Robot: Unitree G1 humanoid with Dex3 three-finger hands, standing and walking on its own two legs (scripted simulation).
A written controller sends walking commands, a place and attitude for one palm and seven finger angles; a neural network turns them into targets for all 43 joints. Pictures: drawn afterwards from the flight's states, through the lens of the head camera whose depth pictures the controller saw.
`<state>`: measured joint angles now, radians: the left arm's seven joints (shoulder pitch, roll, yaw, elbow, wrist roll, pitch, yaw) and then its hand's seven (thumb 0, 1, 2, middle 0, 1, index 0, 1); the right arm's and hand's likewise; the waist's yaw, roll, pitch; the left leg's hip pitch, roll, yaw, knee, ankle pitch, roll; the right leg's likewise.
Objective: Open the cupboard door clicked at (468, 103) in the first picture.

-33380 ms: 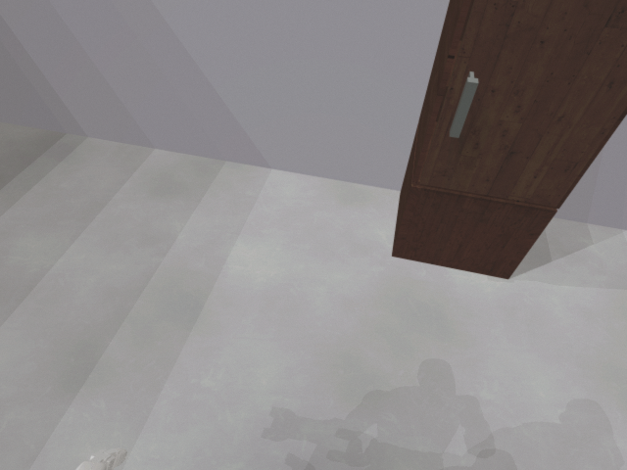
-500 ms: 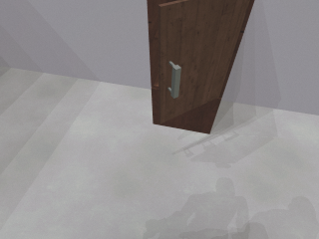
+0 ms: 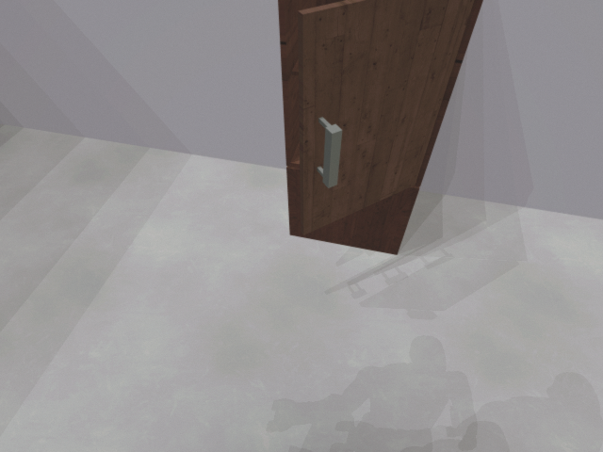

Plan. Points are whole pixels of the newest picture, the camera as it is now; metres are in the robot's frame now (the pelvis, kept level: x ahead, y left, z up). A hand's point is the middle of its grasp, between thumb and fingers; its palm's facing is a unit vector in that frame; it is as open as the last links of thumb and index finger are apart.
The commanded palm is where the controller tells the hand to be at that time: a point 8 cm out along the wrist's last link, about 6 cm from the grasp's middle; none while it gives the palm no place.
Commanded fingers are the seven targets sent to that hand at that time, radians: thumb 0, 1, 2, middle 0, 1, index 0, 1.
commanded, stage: walk to a spot facing it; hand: left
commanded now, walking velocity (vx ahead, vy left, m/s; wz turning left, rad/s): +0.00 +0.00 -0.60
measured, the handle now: (326, 152) +0.72 -0.02 -0.05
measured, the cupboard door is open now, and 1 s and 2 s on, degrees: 43 43 43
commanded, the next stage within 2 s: none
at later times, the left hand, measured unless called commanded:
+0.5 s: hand out of the picture +0.07 +0.15 -0.18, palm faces -0.19 -0.94 -0.26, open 7.4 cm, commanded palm none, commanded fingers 0.00 0.90 0.90 -0.20 -0.30 -0.20 -0.30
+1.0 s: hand (238, 397) +0.23 +0.12 -0.17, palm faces -0.50 -0.83 -0.25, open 7.4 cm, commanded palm none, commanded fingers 0.00 0.90 0.90 -0.20 -0.30 -0.20 -0.30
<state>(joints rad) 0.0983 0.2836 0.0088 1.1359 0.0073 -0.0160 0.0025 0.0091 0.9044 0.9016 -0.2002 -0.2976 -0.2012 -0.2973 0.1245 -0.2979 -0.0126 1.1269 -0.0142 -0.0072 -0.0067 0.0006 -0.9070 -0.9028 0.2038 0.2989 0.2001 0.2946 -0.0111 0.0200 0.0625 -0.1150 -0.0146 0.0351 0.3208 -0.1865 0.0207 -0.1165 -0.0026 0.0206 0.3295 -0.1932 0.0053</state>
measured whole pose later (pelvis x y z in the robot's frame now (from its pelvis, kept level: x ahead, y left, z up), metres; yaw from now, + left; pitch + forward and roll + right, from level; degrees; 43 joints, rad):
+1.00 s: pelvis +0.01 -0.02 -0.01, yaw -33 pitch +1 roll -2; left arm 0.11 0.30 0.10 0.87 0.02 0.06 -0.04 0.01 0.91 0.90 -0.19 -0.30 -0.20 -0.30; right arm 0.20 -0.22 -0.03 0.88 -0.03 0.01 -0.03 0.00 -0.90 -0.90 0.21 0.30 0.20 0.29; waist 0.02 0.01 0.13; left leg -0.21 0.12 0.06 0.52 -0.33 -0.04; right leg -0.47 0.00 -0.03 0.88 -0.44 0.04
